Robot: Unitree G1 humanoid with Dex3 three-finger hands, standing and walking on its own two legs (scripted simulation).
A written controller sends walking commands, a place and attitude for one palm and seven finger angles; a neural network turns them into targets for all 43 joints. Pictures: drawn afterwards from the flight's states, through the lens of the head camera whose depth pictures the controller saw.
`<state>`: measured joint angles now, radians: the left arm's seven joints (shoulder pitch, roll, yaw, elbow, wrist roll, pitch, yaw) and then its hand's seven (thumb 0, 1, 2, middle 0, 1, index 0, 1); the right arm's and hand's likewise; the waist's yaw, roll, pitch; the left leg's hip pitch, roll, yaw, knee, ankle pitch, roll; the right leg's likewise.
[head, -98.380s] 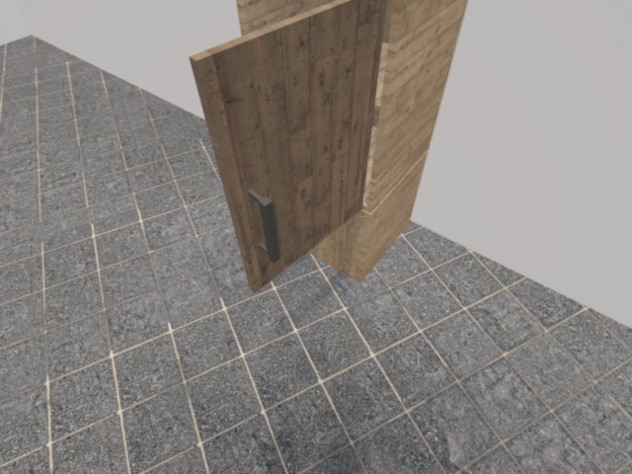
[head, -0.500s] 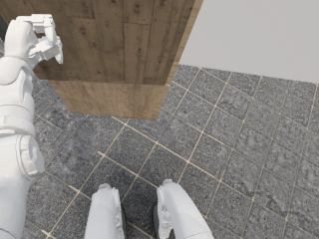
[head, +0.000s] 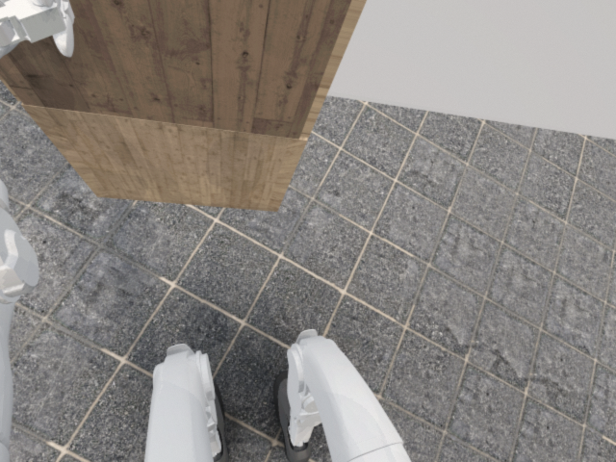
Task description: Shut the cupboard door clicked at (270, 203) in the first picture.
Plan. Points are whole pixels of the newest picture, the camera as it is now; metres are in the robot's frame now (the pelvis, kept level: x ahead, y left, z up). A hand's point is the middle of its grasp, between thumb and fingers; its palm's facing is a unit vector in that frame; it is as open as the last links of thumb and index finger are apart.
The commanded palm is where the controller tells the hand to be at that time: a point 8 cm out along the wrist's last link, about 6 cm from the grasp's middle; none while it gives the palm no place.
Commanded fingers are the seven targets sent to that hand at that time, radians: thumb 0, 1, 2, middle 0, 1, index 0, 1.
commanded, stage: push the door shut along its arc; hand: left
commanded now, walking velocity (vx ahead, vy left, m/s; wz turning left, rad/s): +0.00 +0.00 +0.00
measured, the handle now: out of the picture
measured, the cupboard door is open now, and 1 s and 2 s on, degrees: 0 0 0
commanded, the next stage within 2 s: pull the fist back off the door in 0.10 s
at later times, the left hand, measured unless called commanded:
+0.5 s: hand (73, 12) +0.59 +0.18 +0.08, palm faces +0.22 -0.97 -0.07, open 2.8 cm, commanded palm +0.58 +0.16 +0.08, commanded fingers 0.00 0.90 0.90 -1.30 -1.50 -1.30 -1.50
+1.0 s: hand (94, 59) +0.55 +0.16 +0.06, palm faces +0.18 -0.98 -0.03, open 3.1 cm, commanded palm +0.50 +0.19 +0.08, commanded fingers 0.00 0.90 0.90 -1.30 -1.50 -1.30 -1.50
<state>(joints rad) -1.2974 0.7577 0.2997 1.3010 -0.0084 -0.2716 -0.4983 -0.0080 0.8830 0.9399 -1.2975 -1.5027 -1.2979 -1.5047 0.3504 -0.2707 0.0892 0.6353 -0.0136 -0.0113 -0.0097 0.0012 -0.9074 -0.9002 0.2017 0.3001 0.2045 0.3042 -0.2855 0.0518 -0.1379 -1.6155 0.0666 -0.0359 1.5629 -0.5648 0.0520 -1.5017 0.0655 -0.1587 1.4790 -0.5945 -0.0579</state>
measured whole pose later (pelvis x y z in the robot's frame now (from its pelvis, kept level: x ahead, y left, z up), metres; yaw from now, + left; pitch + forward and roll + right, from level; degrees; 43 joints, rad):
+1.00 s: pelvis +0.02 -0.01 +0.04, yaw +2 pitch +32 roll -4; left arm -0.89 0.37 0.37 1.08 -0.01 -0.51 0.04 0.02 0.91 0.90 -1.30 -1.50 -1.30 -1.50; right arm 0.38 -0.25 0.01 0.64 -0.06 0.02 0.10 0.00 -0.91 -0.90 0.20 0.30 0.20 0.30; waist -0.20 0.06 -0.16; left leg -1.42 0.05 0.01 1.41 -0.55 0.03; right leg -1.34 0.06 -0.11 1.36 -0.59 -0.06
